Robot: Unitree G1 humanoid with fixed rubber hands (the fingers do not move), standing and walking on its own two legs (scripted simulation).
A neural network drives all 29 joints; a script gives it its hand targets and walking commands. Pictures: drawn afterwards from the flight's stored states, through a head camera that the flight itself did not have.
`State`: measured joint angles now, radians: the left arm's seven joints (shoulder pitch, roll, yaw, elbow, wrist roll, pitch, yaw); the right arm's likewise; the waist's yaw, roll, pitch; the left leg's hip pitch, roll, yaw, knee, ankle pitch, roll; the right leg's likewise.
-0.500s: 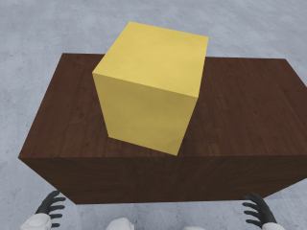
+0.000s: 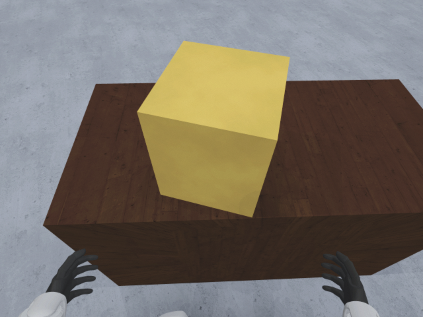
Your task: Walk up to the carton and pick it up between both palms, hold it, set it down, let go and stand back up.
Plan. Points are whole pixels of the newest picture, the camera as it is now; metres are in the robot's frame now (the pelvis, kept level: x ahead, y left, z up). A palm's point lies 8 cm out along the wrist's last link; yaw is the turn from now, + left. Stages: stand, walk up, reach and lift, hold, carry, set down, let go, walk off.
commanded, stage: reach and lift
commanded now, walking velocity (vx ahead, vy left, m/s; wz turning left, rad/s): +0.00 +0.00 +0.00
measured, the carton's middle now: (219, 132) +0.49 +0.01 +0.03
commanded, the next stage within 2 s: none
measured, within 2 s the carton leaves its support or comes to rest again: neither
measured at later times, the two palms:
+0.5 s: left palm (47, 281) +0.17 +0.31 +0.00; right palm (336, 281) +0.18 -0.18 -0.01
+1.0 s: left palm (52, 268) +0.19 +0.29 +0.02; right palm (331, 275) +0.18 -0.16 +0.02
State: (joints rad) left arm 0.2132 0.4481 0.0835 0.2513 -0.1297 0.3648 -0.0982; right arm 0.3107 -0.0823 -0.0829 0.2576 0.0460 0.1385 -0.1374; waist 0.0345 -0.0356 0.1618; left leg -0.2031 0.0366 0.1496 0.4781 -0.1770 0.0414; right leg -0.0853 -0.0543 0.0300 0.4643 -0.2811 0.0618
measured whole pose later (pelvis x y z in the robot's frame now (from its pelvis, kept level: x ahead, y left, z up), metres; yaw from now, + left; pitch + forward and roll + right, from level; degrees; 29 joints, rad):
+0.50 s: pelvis +0.03 +0.00 +0.00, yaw +0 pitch -6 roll +0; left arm 0.38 0.55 0.09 0.14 -0.26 0.08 -0.20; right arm 0.51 0.00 0.04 0.03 0.10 0.03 -0.28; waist 0.07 -0.04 0.13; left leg -0.14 0.03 0.14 0.47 -0.23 0.03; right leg 0.00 -0.06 0.03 0.41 -0.31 0.06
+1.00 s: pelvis +0.03 +0.00 +0.00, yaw +1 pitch -7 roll -1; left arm 0.39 0.62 0.06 0.00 -0.34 -0.04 -0.22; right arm 0.59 0.08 0.12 -0.15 0.17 -0.06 -0.38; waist 0.08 -0.07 0.16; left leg -0.15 0.05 0.11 0.52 -0.25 0.02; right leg 0.03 -0.03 0.01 0.40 -0.30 0.05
